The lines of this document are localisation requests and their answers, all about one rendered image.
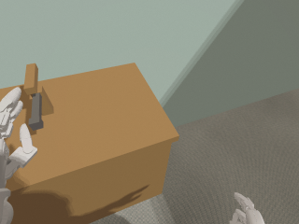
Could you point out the left robot forearm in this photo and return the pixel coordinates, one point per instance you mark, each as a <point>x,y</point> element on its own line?
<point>6,209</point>

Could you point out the tap lever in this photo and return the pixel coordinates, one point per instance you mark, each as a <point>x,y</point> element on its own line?
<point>36,122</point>

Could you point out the counter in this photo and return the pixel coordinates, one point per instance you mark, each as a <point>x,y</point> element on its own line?
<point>104,146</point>

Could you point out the robot right hand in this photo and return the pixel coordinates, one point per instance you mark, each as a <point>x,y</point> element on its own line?
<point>252,215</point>

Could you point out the robot left hand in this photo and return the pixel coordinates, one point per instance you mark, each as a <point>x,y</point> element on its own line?
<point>10,108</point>

